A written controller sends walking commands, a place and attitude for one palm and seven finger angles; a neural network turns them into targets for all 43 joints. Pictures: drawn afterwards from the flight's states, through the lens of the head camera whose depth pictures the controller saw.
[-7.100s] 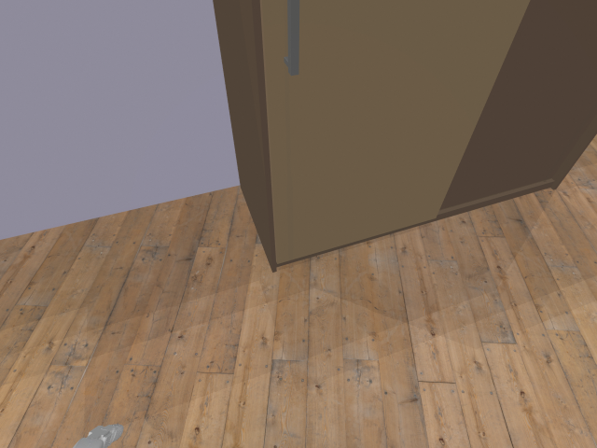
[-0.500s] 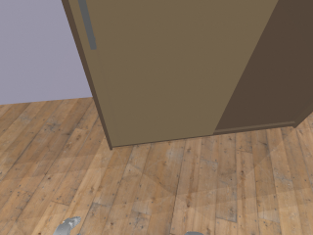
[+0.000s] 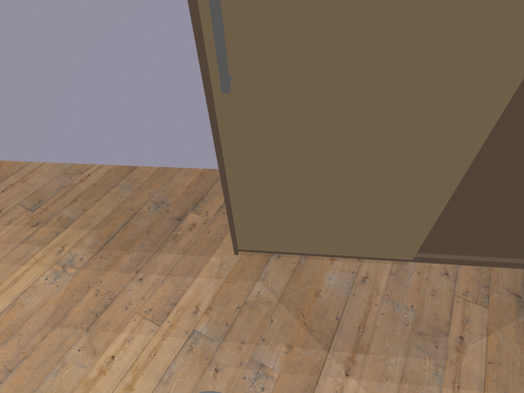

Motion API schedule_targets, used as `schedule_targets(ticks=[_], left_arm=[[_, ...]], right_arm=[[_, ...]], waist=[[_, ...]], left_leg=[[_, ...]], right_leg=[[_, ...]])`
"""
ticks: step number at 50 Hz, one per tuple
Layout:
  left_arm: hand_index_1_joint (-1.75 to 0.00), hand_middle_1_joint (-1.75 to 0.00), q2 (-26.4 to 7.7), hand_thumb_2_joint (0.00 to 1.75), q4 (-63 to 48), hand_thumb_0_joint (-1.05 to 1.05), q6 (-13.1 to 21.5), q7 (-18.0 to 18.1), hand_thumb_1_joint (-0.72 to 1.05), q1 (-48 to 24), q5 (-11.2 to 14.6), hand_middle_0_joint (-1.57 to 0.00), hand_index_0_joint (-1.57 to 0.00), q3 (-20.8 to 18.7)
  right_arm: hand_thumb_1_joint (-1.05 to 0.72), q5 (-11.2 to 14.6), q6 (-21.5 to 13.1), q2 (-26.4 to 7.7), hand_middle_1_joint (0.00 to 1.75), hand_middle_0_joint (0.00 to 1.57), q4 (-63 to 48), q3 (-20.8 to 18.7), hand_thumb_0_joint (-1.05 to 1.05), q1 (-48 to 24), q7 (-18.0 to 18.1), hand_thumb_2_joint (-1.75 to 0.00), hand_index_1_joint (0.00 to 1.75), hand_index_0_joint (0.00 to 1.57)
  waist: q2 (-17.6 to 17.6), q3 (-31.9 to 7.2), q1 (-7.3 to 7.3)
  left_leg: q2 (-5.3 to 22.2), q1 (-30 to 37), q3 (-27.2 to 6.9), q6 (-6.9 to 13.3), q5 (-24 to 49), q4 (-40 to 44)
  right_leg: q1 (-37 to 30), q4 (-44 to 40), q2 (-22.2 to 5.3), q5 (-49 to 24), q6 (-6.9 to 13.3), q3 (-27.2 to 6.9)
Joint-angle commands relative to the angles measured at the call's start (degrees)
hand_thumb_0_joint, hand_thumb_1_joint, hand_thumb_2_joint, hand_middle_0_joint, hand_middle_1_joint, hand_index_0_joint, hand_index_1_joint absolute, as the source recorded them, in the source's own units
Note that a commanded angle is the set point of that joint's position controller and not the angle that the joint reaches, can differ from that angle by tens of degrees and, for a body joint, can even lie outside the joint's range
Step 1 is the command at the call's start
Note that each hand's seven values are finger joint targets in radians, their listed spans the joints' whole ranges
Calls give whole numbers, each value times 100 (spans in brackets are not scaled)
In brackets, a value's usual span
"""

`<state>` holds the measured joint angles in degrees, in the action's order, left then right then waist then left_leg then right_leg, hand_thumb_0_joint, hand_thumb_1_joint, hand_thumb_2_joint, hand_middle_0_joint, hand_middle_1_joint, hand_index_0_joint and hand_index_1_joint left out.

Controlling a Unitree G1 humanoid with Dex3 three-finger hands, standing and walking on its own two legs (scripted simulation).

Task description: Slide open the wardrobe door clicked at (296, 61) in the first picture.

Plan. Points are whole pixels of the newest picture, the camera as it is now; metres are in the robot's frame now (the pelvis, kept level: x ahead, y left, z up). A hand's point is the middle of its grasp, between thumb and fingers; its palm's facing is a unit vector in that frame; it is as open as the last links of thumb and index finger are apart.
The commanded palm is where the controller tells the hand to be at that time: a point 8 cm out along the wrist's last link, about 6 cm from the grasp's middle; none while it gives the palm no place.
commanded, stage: take the last steps up to it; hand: left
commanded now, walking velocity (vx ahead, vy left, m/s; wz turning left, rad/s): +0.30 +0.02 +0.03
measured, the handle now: (220, 30) +0.78 +0.16 +0.21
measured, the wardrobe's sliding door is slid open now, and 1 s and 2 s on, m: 0.00 0.00 0.00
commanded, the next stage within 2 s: come to a stop and stand still in 0.74 s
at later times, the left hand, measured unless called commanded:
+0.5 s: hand (132, 390) +0.16 +0.26 -0.18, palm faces +0.05 -0.99 -0.16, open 7.4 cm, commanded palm none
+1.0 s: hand (190, 286) +0.36 +0.20 -0.18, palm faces -0.01 -0.97 -0.23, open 7.2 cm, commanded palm none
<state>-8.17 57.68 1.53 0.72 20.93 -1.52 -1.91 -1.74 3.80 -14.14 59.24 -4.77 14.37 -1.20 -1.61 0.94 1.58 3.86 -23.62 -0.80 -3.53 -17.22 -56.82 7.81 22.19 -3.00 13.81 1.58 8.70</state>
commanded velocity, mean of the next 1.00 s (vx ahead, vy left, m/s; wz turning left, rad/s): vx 0.15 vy -0.02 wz -0.03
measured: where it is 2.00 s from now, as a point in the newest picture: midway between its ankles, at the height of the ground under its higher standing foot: outside the picture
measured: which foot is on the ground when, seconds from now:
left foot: up 0.00-0.16, down 0.18-0.72, up 0.74-1.00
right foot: down 0.00-0.18, up 0.20-0.70, down 0.72-1.00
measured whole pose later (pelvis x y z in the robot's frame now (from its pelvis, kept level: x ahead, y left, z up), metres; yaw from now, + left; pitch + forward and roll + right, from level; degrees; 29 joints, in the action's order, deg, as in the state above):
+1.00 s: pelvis +0.30 +0.02 -0.01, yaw -3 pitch -1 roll -1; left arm -8.9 60.4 1.6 1.7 11.2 -1.1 -2.3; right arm -0.6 -0.1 -9.2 60.4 -2.4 13.2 2.6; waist -2.1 3.9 -0.5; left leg 5.4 -25.6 1.9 -2.0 -19.7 -47.4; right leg 13.9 27.1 1.7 12.8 4.7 8.3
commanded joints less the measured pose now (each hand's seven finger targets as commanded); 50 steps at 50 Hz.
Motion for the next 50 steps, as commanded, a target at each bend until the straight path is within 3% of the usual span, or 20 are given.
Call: schedule_targets(ticks=[1,4,7,8,9,10,13,18,29,31,33,34,35,36,37,39,40,43,47,50], left_arm=[[-30,-30,-1062,90,72,0,174,32,90,594,-56,-20,-20,-200],[-30,-30,-1067,90,255,0,151,10,90,631,-54,-20,-20,-206],[-30,-30,-971,90,346,0,94,-4,90,357,33,-20,-20,-195],[-30,-30,-737,90,328,0,77,-20,90,314,56,-20,-20,-140],[-30,-30,-403,90,200,0,59,-55,90,272,74,-20,-20,-64],[-30,-30,-458,90,32,0,52,-48,90,-43,19,-20,-20,-57],[-30,-30,-530,90,192,0,-26,-103,90,-322,-37,-20,-20,-136],[-30,-30,-326,90,373,0,-100,-157,90,77,-35,-20,-20,-191],[-30,-30,-336,90,-360,0,-86,-223,90,-1800,52,-20,-20,-109],[-30,-30,-376,90,-349,0,-43,-204,90,-1660,55,-20,-20,-103],[-30,-30,-509,90,-70,0,34,-160,90,-756,43,-20,-20,-144],[-30,-30,-661,90,153,0,89,-145,90,-60,22,-20,-20,-197],[-30,-30,-1117,90,345,0,176,-89,90,587,-26,-20,-20,-308],[-30,-30,-1553,90,452,0,210,-34,90,1029,26,-20,-20,-423],[-30,-30,-1613,90,390,0,171,1,90,856,121,-20,-20,-406],[-30,-30,-1179,90,108,0,118,45,90,-265,119,-20,-20,-300],[-30,-30,-984,90,30,0,119,74,90,-597,116,-20,-20,-244],[-30,-30,-613,90,-21,0,192,85,90,-954,59,-20,-20,-103],[-30,-30,-594,90,67,0,142,119,90,-771,31,-20,-20,-75],[-30,-30,-807,90,56,0,22,150,90,-626,34,-20,-20,-158]], right_arm=[[-90,25,-316,-41,30,20,-631,78,0,-831,-52,-90,30,20],[-90,63,-417,95,30,20,-578,152,0,-763,-30,-90,30,20],[-90,88,-555,22,30,20,-239,171,0,60,53,-90,30,20],[-90,95,-611,-295,30,20,-56,95,0,566,123,-90,30,20],[-90,47,-626,-834,30,20,83,-45,0,1120,173,-90,30,20],[-90,60,-563,-1087,30,20,94,-78,0,1417,209,-90,30,20],[-90,53,-609,-409,30,20,-2,117,0,705,275,-90,30,20],[-90,102,-813,-22,30,20,-2,180,0,773,320,-90,30,20],[-90,2,-815,-132,30,20,437,205,0,1555,400,-90,30,20],[-90,1,-790,-231,30,20,477,196,0,1597,400,-90,30,20],[-90,41,-765,-378,30,20,471,133,0,1417,406,-90,30,20],[-90,82,-760,-411,30,20,442,121,0,1301,389,-90,30,20],[-90,149,-762,-207,30,20,404,142,0,1404,322,-90,30,20],[-90,214,-785,158,30,20,290,185,0,1637,308,-90,30,20],[-90,231,-738,50,30,20,203,174,0,1384,333,-90,30,20],[-90,160,-639,237,30,20,146,159,0,917,266,-90,30,20],[-90,96,-576,284,30,20,143,154,0,849,245,-90,30,20],[-90,40,-420,599,30,20,265,240,0,1252,241,-90,30,20],[-90,115,-374,759,30,20,277,349,0,1073,277,-90,30,20],[-90,143,-318,509,30,20,74,251,0,600,298,-90,30,20]], waist=[[1061,357,282],[1175,262,252],[657,30,-195],[-189,-113,-446],[-1577,-190,-671],[-1526,23,-763],[-714,1061,-467],[-437,699,-125],[-513,1018,-423],[-468,724,-326],[-510,111,75],[-402,-241,395],[308,-751,645],[1428,-1393,590],[923,-1300,558],[410,-141,212],[14,136,9],[348,209,-408],[583,-225,-299],[761,-298,-170]], left_leg=[[17,-691,334,110,-321,1170],[-122,24,569,238,-472,2006],[-288,1964,858,262,317,3401],[186,2948,320,351,52,3647],[1514,3407,-1489,764,-883,4233],[2015,3164,-2065,1087,-1240,4669],[1657,1778,-1358,1083,-844,4984],[1061,1940,-93,821,1658,4794],[1246,2699,248,1053,4149,4211],[1225,2695,348,1012,5353,3741],[1164,2739,494,881,5981,2767],[962,2338,628,731,5541,1919],[611,959,735,528,3857,460],[-356,-381,843,290,-1225,-1477],[-218,-439,159,443,-1748,-2203],[231,-698,-2,455,-935,-2266],[384,-447,-32,450,-710,-1965],[363,151,191,283,-447,-721],[85,510,397,115,-118,964],[-45,433,391,59,-27,1543]], right_leg=[[-482,-1372,-1521,935,595,-1686],[-280,-1159,-1446,505,604,-1450],[788,-399,-997,773,285,-848],[1563,454,-703,947,76,-569],[2629,1934,-102,1569,-218,37],[3024,2894,-55,1880,-197,-226],[3042,3970,-457,868,-173,-671],[2877,4231,-351,-249,-344,-609],[3045,2213,-205,-353,-138,-265],[2240,1675,121,-144,26,-33],[1068,1211,373,-340,163,94],[25,764,418,-857,204,118],[-1561,800,-421,-1899,589,-838],[-2575,440,-2128,-3565,1387,-3127],[-1942,-72,-2363,-3085,1729,-3251],[-207,-707,-1971,-657,1425,-2713],[513,-853,-1797,-330,1239,-2269],[1359,-919,-1277,-1627,861,-1195],[800,-274,-979,-3816,806,-825],[313,149,-1147,-4055,881,-1050]])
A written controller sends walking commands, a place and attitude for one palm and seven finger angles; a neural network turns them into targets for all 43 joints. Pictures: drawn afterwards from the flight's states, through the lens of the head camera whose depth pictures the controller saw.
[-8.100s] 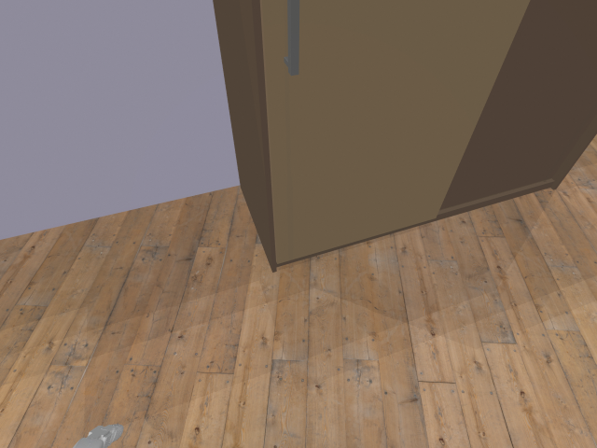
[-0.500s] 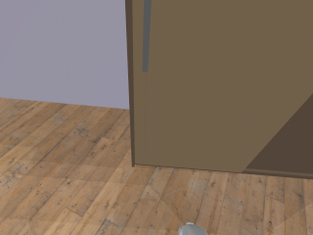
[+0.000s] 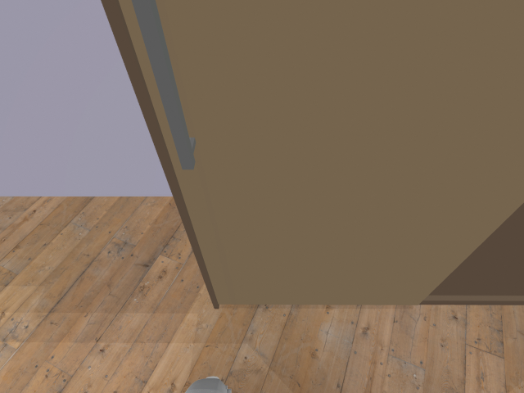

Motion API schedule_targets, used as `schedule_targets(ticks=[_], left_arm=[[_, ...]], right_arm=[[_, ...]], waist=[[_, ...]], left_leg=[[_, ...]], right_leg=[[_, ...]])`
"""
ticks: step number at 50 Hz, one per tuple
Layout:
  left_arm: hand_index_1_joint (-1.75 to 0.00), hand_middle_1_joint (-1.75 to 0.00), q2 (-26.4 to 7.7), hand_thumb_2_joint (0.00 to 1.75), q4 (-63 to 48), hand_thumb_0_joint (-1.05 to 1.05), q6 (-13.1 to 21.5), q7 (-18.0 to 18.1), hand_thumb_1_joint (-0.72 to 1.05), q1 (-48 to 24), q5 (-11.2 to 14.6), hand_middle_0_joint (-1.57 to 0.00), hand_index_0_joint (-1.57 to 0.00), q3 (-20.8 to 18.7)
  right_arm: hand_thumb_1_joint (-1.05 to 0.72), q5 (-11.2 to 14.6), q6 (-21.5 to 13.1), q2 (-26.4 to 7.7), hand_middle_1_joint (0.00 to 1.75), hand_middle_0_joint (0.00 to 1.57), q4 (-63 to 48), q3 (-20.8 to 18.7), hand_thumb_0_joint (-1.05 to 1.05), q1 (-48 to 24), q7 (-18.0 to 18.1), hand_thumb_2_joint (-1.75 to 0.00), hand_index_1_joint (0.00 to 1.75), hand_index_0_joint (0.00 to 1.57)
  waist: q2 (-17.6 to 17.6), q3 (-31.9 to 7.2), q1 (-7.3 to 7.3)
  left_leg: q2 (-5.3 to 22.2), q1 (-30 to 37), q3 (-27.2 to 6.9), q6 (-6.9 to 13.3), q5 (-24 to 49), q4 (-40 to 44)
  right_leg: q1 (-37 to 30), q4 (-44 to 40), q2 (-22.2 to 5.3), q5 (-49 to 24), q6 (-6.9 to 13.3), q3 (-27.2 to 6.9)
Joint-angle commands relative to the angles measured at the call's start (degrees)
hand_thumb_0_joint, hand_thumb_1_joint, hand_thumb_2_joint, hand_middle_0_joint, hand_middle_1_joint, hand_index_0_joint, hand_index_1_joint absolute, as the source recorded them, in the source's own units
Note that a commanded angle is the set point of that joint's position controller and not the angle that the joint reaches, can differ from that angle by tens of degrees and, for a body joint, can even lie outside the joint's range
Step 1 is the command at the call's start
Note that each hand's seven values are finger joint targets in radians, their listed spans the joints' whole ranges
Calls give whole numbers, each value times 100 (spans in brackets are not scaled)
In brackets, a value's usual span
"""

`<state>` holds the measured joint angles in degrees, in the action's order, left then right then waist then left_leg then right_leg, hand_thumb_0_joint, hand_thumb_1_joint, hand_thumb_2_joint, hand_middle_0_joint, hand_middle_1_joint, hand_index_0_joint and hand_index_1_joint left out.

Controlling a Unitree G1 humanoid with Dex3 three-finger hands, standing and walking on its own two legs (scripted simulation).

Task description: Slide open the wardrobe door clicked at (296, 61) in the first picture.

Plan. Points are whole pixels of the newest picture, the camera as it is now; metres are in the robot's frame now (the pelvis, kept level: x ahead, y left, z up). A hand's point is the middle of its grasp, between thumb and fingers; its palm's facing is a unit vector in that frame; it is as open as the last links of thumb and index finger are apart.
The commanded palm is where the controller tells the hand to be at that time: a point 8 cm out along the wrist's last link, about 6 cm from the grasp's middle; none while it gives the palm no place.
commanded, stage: come to a stop and stand still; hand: left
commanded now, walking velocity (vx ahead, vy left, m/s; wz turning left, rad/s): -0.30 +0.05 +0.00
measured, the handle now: (173, 88) +0.47 +0.15 +0.22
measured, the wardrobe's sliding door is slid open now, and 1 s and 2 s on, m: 0.00 0.00 0.00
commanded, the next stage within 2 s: look again from close up in 1.52 s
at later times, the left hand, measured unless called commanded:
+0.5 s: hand out of the picture +0.02 +0.19 -0.17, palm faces +0.03 -0.96 -0.27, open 7.4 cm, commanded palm none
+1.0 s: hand out of the picture -0.11 +0.15 -0.16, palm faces +0.07 -0.97 -0.22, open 7.4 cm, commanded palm none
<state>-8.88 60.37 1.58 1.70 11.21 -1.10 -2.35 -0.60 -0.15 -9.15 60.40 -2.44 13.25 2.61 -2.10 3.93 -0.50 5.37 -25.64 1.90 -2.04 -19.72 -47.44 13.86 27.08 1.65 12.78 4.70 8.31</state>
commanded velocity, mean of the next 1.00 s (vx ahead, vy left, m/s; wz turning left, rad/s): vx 0.00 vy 0.04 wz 0.00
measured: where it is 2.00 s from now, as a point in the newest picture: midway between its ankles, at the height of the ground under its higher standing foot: outside the picture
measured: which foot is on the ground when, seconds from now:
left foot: up 0.00-0.10, down 0.12-0.52, up 0.54-1.00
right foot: down 0.00-0.16, up 0.18-0.50, down 0.52-1.00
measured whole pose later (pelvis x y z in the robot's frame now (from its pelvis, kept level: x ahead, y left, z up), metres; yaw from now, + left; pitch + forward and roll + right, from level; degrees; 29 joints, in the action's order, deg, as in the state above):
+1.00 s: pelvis -0.05 -0.01 +0.00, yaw -1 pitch +0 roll +1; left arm -6.2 62.6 1.0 2.8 23.8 -1.9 -1.1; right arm -0.3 1.9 -12.3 57.1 -2.1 11.4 0.2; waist -1.0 3.2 2.7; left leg 1.0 -16.6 1.9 -1.3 -20.1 -35.8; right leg 10.2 27.4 -4.0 17.0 -1.6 2.2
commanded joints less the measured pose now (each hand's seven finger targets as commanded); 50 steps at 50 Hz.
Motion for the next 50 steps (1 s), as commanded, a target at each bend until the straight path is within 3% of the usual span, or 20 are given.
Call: schedule_targets(ticks=[1,4,5,7,8,10,15,16,21,24,25,26,27,30,33,40,46,47,49,50], left_arm=[[-30,-30,-789,90,-239,0,-34,65,90,377,-10,-20,-20,-169],[-30,-30,-890,90,-285,0,-148,76,90,416,0,-20,-20,-230],[-30,-30,-869,90,-313,0,-176,82,90,371,1,-20,-20,-239],[-30,-30,-535,90,-465,0,-237,118,90,541,68,-20,-20,-162],[-30,-30,-483,90,-483,0,-256,139,90,585,81,-20,-20,-146],[-30,-30,-636,90,-451,0,-388,148,90,458,61,-20,-20,-218],[-30,-30,-598,90,-511,0,-412,43,90,644,10,-20,-20,-266],[-30,-30,-559,90,-545,0,-436,25,90,612,19,-20,-20,-265],[-30,-30,-391,90,-638,0,-404,-57,90,502,13,-20,-20,-152],[-30,-30,-371,90,-175,0,-295,-76,90,1450,7,-20,-20,-124],[-30,-30,-664,90,-119,0,-222,-51,90,1609,-54,-20,-20,-137],[-30,-30,-1109,90,-199,0,-181,-27,90,1392,-98,-20,-20,-179],[-30,-30,-1316,90,-443,0,-215,-2,90,878,-62,-20,-20,-180],[-30,-30,-1115,90,-507,0,-73,32,90,232,-35,-20,-20,-185],[-30,-30,-948,90,-373,0,26,-7,90,664,-20,-20,-20,-158],[-30,-30,-818,90,75,0,48,103,90,1811,-52,-20,-20,-154],[-30,-30,-887,90,83,0,-38,94,90,1256,-95,-20,-20,-154],[-30,-30,-890,90,65,0,134,306,90,1626,-118,-20,-20,-36],[-30,-30,-982,90,-187,0,133,226,90,1109,-52,-20,-20,-57],[-30,-30,-907,90,-222,0,110,211,90,1026,-28,-20,-20,-57]], right_arm=[[-90,5,104,-90,30,20,-97,-28,0,583,-78,-90,30,20],[-90,-16,167,-335,30,20,-259,-114,0,279,-63,-90,30,20],[-90,-13,144,-389,30,20,-243,-138,0,389,-68,-90,30,20],[-90,-53,78,-862,30,20,-346,-177,0,512,-36,-90,30,20],[-90,-54,86,-1020,30,20,-361,-207,0,567,-30,-90,30,20],[-90,-58,78,-995,30,20,-482,-166,0,200,80,-90,30,20],[-90,-79,76,-938,30,20,-776,-206,0,-309,61,-90,30,20],[-90,-74,72,-955,30,20,-766,-224,0,-281,44,-90,30,20],[-90,-125,123,-1007,30,20,-707,-300,0,-203,-72,-90,30,20],[-90,-101,201,-937,30,20,-610,-324,0,-337,-143,-90,30,20],[-90,-29,219,-594,30,20,-623,-260,0,-305,-157,-90,30,20],[-90,19,236,-185,30,20,-782,-156,0,-419,-186,-90,30,20],[-90,-44,268,-461,30,20,-933,-203,0,-798,-236,-90,30,20],[-90,-104,289,-555,30,20,-599,-240,0,-290,-310,-90,30,20],[-90,-104,170,-540,30,20,-382,-206,0,174,-358,-90,30,20],[-90,-47,162,-568,30,20,-600,-124,0,-303,-265,-90,30,20],[-90,46,117,-366,30,20,-462,-48,0,-176,-229,-90,30,20],[-90,-34,-6,-508,30,20,-858,58,0,-287,-254,-90,30,20],[-90,24,15,-487,30,20,-774,64,0,261,-266,-90,30,20],[-90,-9,-50,-605,30,20,-703,96,0,445,-276,-90,30,20]], waist=[[889,-547,65],[1064,-326,56],[733,-432,-3],[-706,-669,-36],[-1203,-665,-76],[-942,-590,-28],[-270,-871,86],[-484,-947,51],[-1081,-869,-107],[-739,-855,272],[118,-601,339],[1552,-162,306],[1438,435,380],[1030,762,32],[1058,500,103],[1312,-259,549],[1484,-205,298],[1451,-68,186],[759,-627,-107],[-70,-674,-161]], left_leg=[[-231,599,113,-96,291,716],[-236,897,45,-65,675,1236],[-107,1214,-47,3,1670,1676],[1289,2253,-1153,709,5788,2045],[1797,2034,-1435,1235,6668,2452],[1778,1329,-1464,1494,5568,2619],[1275,1777,-893,1311,4313,2455],[1217,1787,-854,1266,3906,2547],[1096,1401,-1148,1102,823,3078],[442,507,-616,494,-1086,3035],[36,-21,-343,209,-1143,2211],[-432,-612,28,-106,-962,1216],[-245,-409,-212,-51,-826,547],[-210,-225,-374,35,90,-270],[-314,-556,-94,-70,502,-458],[-286,-854,-90,-221,-151,-229],[-468,725,145,-91,-14,1266],[-623,657,156,2,-252,987],[-494,1376,161,256,333,1658],[-314,1538,13,241,813,2009]], right_leg=[[-381,-222,-1662,-3993,576,-1094],[-167,97,-1723,-3821,466,-1213],[-113,374,-1598,-3488,319,-1100],[752,1308,-612,-758,-407,-424],[747,2526,-214,2012,-515,-437],[816,3775,-193,2339,-525,-1157],[1331,4265,-194,1537,-701,-1048],[1258,4105,-217,1474,-732,-1021],[437,1812,-358,1810,-654,-559],[-1036,-172,-151,752,-570,-89],[-1207,-1081,-689,1103,-417,-864],[-569,-1974,-1932,2654,46,-2683],[738,-2497,-2535,3364,337,-3206],[997,-2359,-2100,2371,210,-2720],[-202,-1742,-1702,547,-3,-1760],[-1836,-819,-2108,-2791,332,-1852],[-665,-672,-1808,-2460,216,-1602],[-763,-291,-1550,-4943,-8,-1920],[-318,-70,-1380,-2138,-94,-1281],[-312,322,-1048,-1506,-183,-1000]])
